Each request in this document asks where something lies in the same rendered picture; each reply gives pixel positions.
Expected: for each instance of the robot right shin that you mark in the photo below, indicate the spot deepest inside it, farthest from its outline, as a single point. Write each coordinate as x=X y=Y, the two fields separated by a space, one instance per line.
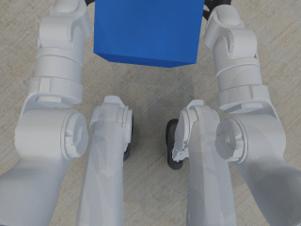
x=180 y=150

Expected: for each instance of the right robot hand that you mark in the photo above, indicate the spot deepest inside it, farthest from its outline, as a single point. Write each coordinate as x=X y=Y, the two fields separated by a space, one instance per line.
x=211 y=4

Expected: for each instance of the robot right forearm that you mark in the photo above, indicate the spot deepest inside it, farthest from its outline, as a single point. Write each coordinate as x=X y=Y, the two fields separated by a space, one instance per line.
x=237 y=66

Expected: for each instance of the left robot upper arm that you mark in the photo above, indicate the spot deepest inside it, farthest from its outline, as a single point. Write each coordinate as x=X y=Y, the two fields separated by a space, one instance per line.
x=47 y=140

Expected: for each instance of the carton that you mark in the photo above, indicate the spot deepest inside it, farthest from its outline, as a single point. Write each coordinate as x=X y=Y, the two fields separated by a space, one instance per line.
x=157 y=33

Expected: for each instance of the robot right foot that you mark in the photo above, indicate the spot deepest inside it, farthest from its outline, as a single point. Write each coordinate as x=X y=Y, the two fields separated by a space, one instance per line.
x=170 y=141

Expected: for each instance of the right robot upper arm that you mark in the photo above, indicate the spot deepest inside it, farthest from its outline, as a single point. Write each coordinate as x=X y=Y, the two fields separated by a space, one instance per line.
x=255 y=144

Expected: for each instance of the robot left forearm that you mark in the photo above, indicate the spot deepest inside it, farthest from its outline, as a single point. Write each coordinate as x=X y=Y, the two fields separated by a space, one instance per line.
x=59 y=58

